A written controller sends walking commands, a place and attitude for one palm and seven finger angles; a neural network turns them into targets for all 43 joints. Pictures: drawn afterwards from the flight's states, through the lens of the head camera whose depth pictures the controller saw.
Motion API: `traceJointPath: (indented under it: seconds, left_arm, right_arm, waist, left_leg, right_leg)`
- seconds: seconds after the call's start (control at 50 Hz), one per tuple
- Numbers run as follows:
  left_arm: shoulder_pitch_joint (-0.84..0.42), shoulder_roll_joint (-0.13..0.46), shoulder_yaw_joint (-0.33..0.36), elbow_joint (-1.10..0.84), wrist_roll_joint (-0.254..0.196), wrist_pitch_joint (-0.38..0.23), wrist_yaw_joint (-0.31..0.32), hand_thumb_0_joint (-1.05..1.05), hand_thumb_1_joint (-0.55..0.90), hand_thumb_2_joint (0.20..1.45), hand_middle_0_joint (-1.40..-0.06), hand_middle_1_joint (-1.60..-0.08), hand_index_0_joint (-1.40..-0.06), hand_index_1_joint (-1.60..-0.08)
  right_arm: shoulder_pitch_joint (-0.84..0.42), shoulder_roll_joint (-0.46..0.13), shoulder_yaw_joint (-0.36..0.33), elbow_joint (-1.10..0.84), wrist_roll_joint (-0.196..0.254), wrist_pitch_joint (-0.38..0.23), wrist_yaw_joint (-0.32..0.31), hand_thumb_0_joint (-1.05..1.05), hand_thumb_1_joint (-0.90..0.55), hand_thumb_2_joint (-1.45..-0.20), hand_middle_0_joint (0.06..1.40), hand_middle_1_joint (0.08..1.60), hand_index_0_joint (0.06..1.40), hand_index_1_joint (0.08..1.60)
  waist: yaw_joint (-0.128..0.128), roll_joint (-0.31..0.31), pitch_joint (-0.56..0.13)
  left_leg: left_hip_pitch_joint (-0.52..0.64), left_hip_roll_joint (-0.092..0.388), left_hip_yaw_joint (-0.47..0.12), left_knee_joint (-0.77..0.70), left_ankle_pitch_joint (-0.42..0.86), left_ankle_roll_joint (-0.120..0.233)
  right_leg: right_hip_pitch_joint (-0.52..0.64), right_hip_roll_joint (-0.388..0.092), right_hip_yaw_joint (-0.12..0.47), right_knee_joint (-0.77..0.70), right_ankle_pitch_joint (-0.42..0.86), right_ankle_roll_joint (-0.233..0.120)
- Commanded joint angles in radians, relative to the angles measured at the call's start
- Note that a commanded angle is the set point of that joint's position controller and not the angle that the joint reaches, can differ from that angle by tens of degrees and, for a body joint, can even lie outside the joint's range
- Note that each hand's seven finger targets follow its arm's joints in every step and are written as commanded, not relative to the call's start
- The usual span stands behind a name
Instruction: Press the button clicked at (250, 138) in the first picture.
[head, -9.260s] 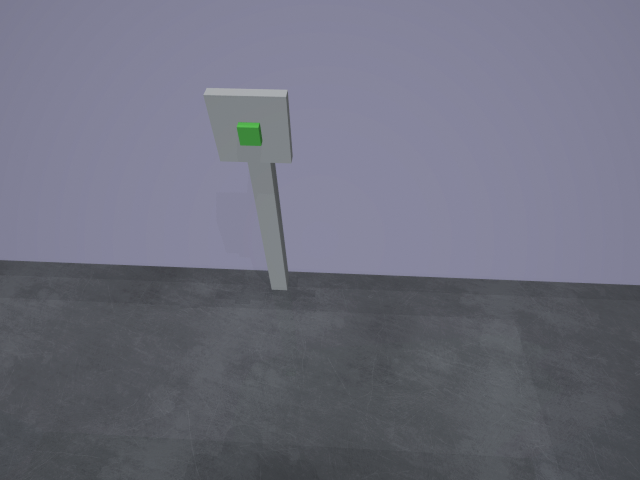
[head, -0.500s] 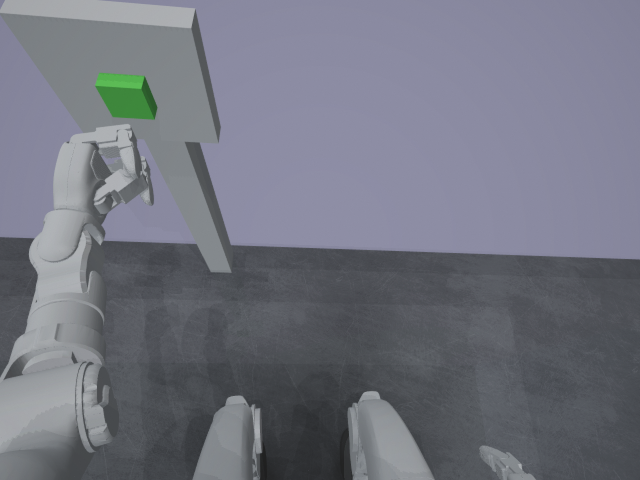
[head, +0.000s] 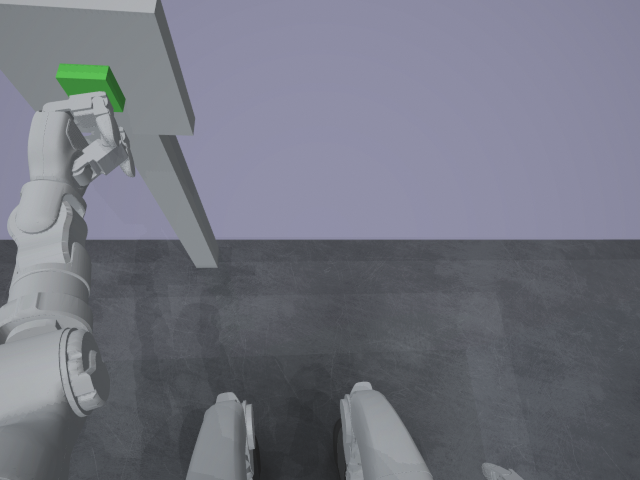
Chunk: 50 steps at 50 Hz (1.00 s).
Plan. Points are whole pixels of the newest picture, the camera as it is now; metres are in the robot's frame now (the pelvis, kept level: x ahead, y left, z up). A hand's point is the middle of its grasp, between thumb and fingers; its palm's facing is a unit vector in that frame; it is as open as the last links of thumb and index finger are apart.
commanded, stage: press the button with the knuckle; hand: left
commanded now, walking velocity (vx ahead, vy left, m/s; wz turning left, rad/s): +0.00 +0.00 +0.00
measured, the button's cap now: (93, 86) +0.56 +0.23 +0.08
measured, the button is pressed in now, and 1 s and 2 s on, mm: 0 8 0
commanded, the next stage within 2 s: hold the button down briefly in 0.54 s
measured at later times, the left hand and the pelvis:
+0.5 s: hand (117, 135) +0.52 +0.21 +0.04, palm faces -0.04 -1.00 -0.04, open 3.5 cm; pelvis -0.02 +0.00 -0.02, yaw +0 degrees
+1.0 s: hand (117, 135) +0.52 +0.21 +0.04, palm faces -0.04 -1.00 -0.05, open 3.4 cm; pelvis -0.05 +0.01 -0.03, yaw +0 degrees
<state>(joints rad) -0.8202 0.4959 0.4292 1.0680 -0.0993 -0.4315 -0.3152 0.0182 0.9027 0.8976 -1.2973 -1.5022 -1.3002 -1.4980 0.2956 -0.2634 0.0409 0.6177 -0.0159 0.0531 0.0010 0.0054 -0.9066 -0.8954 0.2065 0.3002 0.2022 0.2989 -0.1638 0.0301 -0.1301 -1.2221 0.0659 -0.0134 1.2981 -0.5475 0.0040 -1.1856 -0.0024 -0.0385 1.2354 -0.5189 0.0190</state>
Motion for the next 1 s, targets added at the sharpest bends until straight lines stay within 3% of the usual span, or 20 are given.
traceJointPath:
  seconds: [0.0, 0.1, 0.12, 0.14, 0.18, 0.22, 0.26, 0.34, 0.36, 0.4, 0.44, 0.5, 0.54, 0.64, 0.68, 0.74, 0.86, 0.9, 0.94, 0.98]
  left_arm:
    - [-0.396, 0.287, 0.042, -0.202, -0.019, -0.068, -0.013, 0.000, 0.900, 0.900, -1.300, -1.500, -1.300, -1.500]
    - [-0.477, 0.305, 0.039, -0.148, -0.016, -0.041, -0.017, 0.000, 0.900, 0.900, -1.300, -1.500, -1.300, -1.500]
    - [-0.517, 0.307, 0.035, -0.157, -0.014, -0.042, -0.016, 0.000, 0.900, 0.900, -1.300, -1.500, -1.300, -1.500]
    - [-0.513, 0.332, 0.053, -0.142, -0.008, -0.036, -0.012, 0.000, 0.900, 0.900, -1.300, -1.500, -1.300, -1.500]
    - [-0.536, 0.322, 0.037, -0.121, -0.002, -0.024, -0.008, 0.000, 0.900, 0.900, -1.300, -1.500, -1.300, -1.500]
    - [-0.581, 0.326, 0.032, -0.120, 0.003, -0.023, -0.005, 0.000, 0.900, 0.900, -1.300, -1.500, -1.300, -1.500]
    - [-0.574, 0.358, 0.050, -0.116, 0.012, -0.020, 0.000, 0.000, 0.900, 0.900, -1.300, -1.500, -1.300, -1.500]
    - [-0.651, 0.357, 0.033, -0.116, 0.019, -0.014, 0.005, 0.000, 0.900, 0.900, -1.300, -1.500, -1.300, -1.500]
    - [-0.662, 0.342, 0.020, -0.113, 0.023, -0.012, 0.007, 0.000, 0.900, 0.900, -1.300, -1.500, -1.300, -1.500]
    - [-0.696, 0.351, 0.016, -0.062, 0.027, 0.003, 0.017, 0.000, 0.900, 0.900, -1.300, -1.500, -1.300, -1.500]
    - [-0.767, 0.359, 0.003, -0.075, 0.037, -0.001, 0.027, 0.000, 0.900, 0.900, -1.300, -1.500, -1.300, -1.500]
    - [-0.795, 0.356, -0.012, -0.041, 0.045, 0.010, 0.036, 0.000, 0.900, 0.900, -1.300, -1.500, -1.300, -1.500]
    - [-0.843, 0.366, -0.018, -0.042, 0.046, 0.011, 0.040, 0.000, 0.900, 0.900, -1.300, -1.500, -1.300, -1.500]
    - [-0.889, 0.381, -0.026, -0.048, 0.056, 0.019, 0.050, 0.000, 0.900, 0.900, -1.300, -1.500, -1.300, -1.500]
    - [-0.887, 0.369, -0.039, -0.017, 0.057, 0.032, 0.053, 0.000, 0.900, 0.900, -1.300, -1.500, -1.300, -1.500]
    - [-0.911, 0.401, -0.028, -0.036, 0.065, 0.031, 0.057, 0.000, 0.900, 0.900, -1.300, -1.500, -1.300, -1.500]
    - [-0.923, 0.411, -0.034, -0.029, 0.069, 0.043, 0.059, 0.000, 0.900, 0.900, -1.300, -1.500, -1.300, -1.500]
    - [-0.916, 0.407, -0.035, -0.016, 0.067, 0.050, 0.060, 0.000, 0.900, 0.900, -1.300, -1.500, -1.300, -1.500]
    - [-0.930, 0.422, -0.022, -0.043, 0.070, 0.043, 0.061, 0.000, 0.900, 0.900, -1.300, -1.500, -1.300, -1.500]
    - [-0.882, 0.411, -0.020, 0.003, 0.066, 0.054, 0.059, 0.000, 0.900, 0.900, -1.300, -1.500, -1.300, -1.500]
  right_arm:
    - [0.147, -0.178, -0.065, -0.058, -0.002, -0.012, -0.013, 0.000, -0.900, -0.900, 0.200, 0.300, 0.200, 0.300]
    - [0.163, -0.189, -0.061, -0.044, -0.001, -0.010, -0.021, 0.000, -0.900, -0.900, 0.200, 0.300, 0.200, 0.300]
    - [0.166, -0.189, -0.059, -0.039, -0.004, -0.013, -0.021, 0.000, -0.900, -0.900, 0.200, 0.300, 0.200, 0.300]
    - [0.172, -0.195, -0.061, -0.036, -0.003, -0.011, -0.022, 0.000, -0.900, -0.900, 0.200, 0.300, 0.200, 0.300]
    - [0.176, -0.195, -0.057, -0.035, -0.006, -0.012, -0.022, 0.000, -0.900, -0.900, 0.200, 0.300, 0.200, 0.300]
    - [0.182, -0.196, -0.054, -0.032, -0.009, -0.014, -0.021, 0.000, -0.900, -0.900, 0.200, 0.300, 0.200, 0.300]
    - [0.186, -0.201, -0.053, -0.035, -0.010, -0.010, -0.020, 0.000, -0.900, -0.900, 0.200, 0.300, 0.200, 0.300]
    - [0.191, -0.203, -0.049, -0.029, -0.011, -0.013, -0.019, 0.000, -0.900, -0.900, 0.200, 0.300, 0.200, 0.300]
    - [0.190, -0.202, -0.049, -0.028, -0.011, -0.014, -0.019, 0.000, -0.900, -0.900, 0.200, 0.300, 0.200, 0.300]
    - [0.193, -0.207, -0.043, -0.021, -0.011, -0.016, -0.022, 0.000, -0.900, -0.900, 0.200, 0.300, 0.200, 0.300]
    - [0.197, -0.210, -0.040, -0.018, -0.014, -0.024, -0.024, 0.000, -0.900, -0.900, 0.200, 0.300, 0.200, 0.300]
    - [0.200, -0.212, -0.034, -0.015, -0.015, -0.031, -0.027, 0.000, -0.900, -0.900, 0.200, 0.300, 0.200, 0.300]
    - [0.201, -0.216, -0.029, -0.012, -0.016, -0.039, -0.031, 0.000, -0.900, -0.900, 0.200, 0.300, 0.200, 0.300]
    - [0.208, -0.223, -0.024, -0.011, -0.018, -0.055, -0.035, 0.000, -0.900, -0.900, 0.200, 0.300, 0.200, 0.300]
    - [0.204, -0.222, -0.019, -0.010, -0.016, -0.061, -0.036, 0.000, -0.900, -0.900, 0.200, 0.300, 0.200, 0.300]
    - [0.208, -0.228, -0.016, -0.013, -0.018, -0.070, -0.039, 0.000, -0.900, -0.900, 0.200, 0.300, 0.200, 0.300]
    - [0.210, -0.229, -0.011, -0.010, -0.016, -0.085, -0.041, 0.000, -0.900, -0.900, 0.200, 0.300, 0.200, 0.300]
    - [0.211, -0.230, -0.010, -0.006, -0.015, -0.089, -0.042, 0.000, -0.900, -0.900, 0.200, 0.300, 0.200, 0.300]
    - [0.221, -0.232, -0.011, -0.009, -0.019, -0.093, -0.041, 0.000, -0.900, -0.900, 0.200, 0.300, 0.200, 0.300]
    - [0.222, -0.230, -0.011, -0.008, -0.016, -0.091, -0.039, 0.000, -0.900, -0.900, 0.200, 0.300, 0.200, 0.300]
  waist:
    - [-0.005, 0.108, -0.548]
    - [-0.042, 0.107, -0.513]
    - [-0.044, 0.143, -0.523]
    - [-0.043, 0.136, -0.534]
    - [-0.057, 0.124, -0.526]
    - [-0.061, 0.167, -0.528]
    - [-0.056, 0.155, -0.554]
    - [-0.078, 0.173, -0.551]
    - [-0.080, 0.183, -0.558]
    - [-0.104, 0.143, -0.494]
    - [-0.116, 0.186, -0.508]
    - [-0.128, 0.173, -0.504]
    - [-0.138, 0.198, -0.501]
    - [-0.140, 0.231, -0.541]
    - [-0.148, 0.207, -0.492]
    - [-0.146, 0.232, -0.527]
    - [-0.148, 0.250, -0.502]
    - [-0.153, 0.230, -0.484]
    - [-0.145, 0.256, -0.528]
    - [-0.145, 0.209, -0.487]
  left_leg:
    - [0.365, -0.040, -0.024, -0.122, 0.374, 0.027]
    - [0.339, -0.035, -0.034, -0.111, 0.336, 0.032]
    - [0.357, -0.035, -0.042, -0.109, 0.345, 0.030]
    - [0.372, -0.032, -0.046, -0.108, 0.348, 0.028]
    - [0.351, -0.031, -0.045, -0.100, 0.336, 0.032]
    - [0.364, -0.032, -0.054, -0.099, 0.337, 0.030]
    - [0.371, -0.030, -0.058, -0.098, 0.347, 0.028]
    - [0.370, -0.027, -0.064, -0.095, 0.316, 0.030]
    - [0.371, -0.029, -0.067, -0.093, 0.299, 0.028]
    - [0.321, -0.028, -0.070, -0.095, 0.232, 0.032]
    - [0.327, -0.029, -0.075, -0.093, 0.208, 0.033]
    - [0.296, -0.032, -0.079, -0.087, 0.162, 0.034]
    - [0.295, -0.031, -0.086, -0.089, 0.134, 0.034]
    - [0.306, -0.031, -0.101, -0.095, 0.089, 0.031]
    - [0.266, -0.030, -0.101, -0.105, 0.022, 0.034]
    - [0.272, -0.030, -0.106, -0.108, 0.005, 0.034]
    - [0.261, -0.026, -0.113, -0.122, -0.042, 0.033]
    - [0.247, -0.024, -0.114, -0.125, -0.067, 0.034]
    - [0.278, -0.026, -0.120, -0.126, -0.037, 0.031]
    - [0.237, -0.026, -0.114, -0.126, -0.054, 0.033]
  right_leg:
    - [0.260, 0.036, 0.015, -0.141, 0.310, -0.036]
    - [0.204, 0.037, 0.010, -0.142, 0.264, -0.032]
    - [0.178, 0.037, 0.004, -0.133, 0.257, -0.036]
    - [0.166, 0.038, 0.001, -0.134, 0.249, -0.036]
    - [0.158, 0.038, 0.002, -0.135, 0.238, -0.033]
    - [0.126, 0.038, -0.004, -0.126, 0.224, -0.038]
    - [0.132, 0.040, -0.006, -0.123, 0.227, -0.037]
    - [0.104, 0.041, -0.008, -0.125, 0.200, -0.037]
    - [0.087, 0.041, -0.010, -0.123, 0.184, -0.038]
    - [0.062, 0.043, -0.012, -0.129, 0.142, -0.035]
    - [0.032, 0.041, -0.012, -0.122, 0.123, -0.037]
    - [0.014, 0.041, -0.012, -0.118, 0.098, -0.036]
    - [-0.011, 0.039, -0.016, -0.111, 0.082, -0.037]
    - [-0.037, 0.039, -0.020, -0.100, 0.059, -0.040]
    - [-0.042, 0.039, -0.017, -0.110, 0.027, -0.038]
    - [-0.045, 0.037, -0.016, -0.104, 0.018, -0.039]
    - [-0.061, 0.037, -0.018, -0.106, -0.001, -0.040]
    - [-0.065, 0.037, -0.017, -0.111, -0.011, -0.039]
    - [-0.063, 0.037, -0.022, -0.100, 0.005, -0.042]
    - [-0.050, 0.040, -0.018, -0.111, -0.006, -0.041]
